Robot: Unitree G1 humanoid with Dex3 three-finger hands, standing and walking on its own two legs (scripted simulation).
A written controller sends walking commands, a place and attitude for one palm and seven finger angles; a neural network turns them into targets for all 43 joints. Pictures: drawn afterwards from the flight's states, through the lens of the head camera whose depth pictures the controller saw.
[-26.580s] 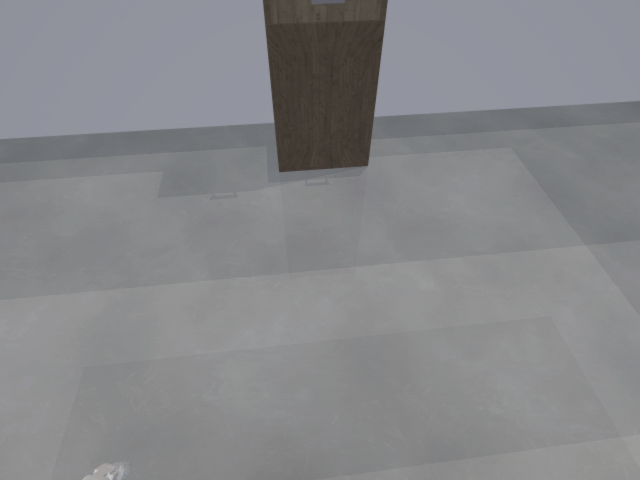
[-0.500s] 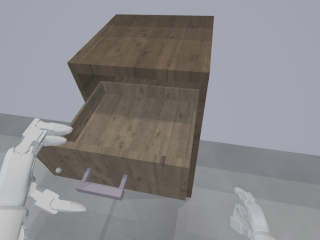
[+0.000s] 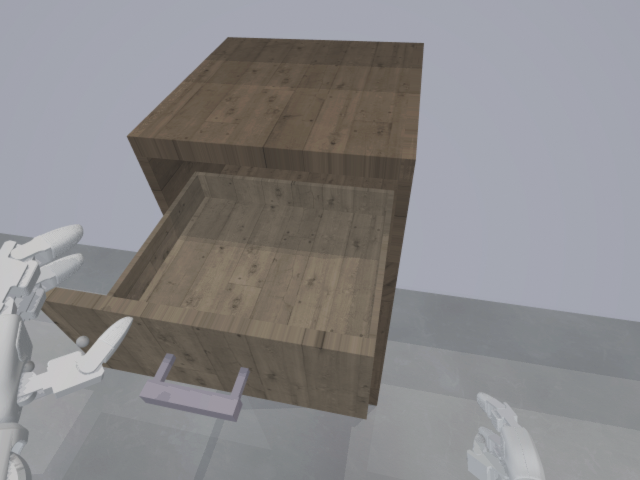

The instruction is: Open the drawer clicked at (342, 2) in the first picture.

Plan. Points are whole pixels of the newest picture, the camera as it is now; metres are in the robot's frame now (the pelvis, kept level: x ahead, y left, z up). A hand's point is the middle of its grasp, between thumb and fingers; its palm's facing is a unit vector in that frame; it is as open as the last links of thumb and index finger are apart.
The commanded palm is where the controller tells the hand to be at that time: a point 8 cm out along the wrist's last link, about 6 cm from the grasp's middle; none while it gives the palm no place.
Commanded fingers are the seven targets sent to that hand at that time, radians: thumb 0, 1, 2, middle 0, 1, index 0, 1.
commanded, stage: draw the hand back to the body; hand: left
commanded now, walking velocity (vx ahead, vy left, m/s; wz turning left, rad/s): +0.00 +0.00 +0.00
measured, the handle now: (198, 384) +0.22 +0.18 +0.02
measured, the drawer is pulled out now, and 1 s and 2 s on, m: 0.29 0.29 0.29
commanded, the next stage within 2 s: step back with the hand held close in 0.36 s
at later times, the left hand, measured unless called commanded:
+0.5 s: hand (84, 354) +0.17 +0.22 +0.19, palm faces +0.41 -0.81 -0.43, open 7.4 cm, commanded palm +0.12 +0.26 +0.21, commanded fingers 0.00 0.90 0.90 -0.20 -0.30 -0.20 -0.30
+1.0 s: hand (6, 423) +0.11 +0.24 +0.19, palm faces +0.36 -0.77 -0.52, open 7.4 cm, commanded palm +0.05 +0.29 +0.21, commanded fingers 0.00 0.90 0.90 -0.20 -0.30 -0.20 -0.30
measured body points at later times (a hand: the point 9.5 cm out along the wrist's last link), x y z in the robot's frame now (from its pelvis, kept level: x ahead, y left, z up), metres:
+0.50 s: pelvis -0.01 -0.02 +0.00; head -0.02 -0.05 +0.45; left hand +0.15 +0.26 +0.21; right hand +0.19 -0.23 -0.09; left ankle -0.03 +0.11 -0.74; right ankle -0.05 -0.10 -0.74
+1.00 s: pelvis -0.08 +0.01 -0.01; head -0.05 +0.01 +0.44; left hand +0.09 +0.28 +0.22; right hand +0.10 -0.23 -0.09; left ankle -0.03 +0.11 -0.74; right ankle -0.05 -0.10 -0.74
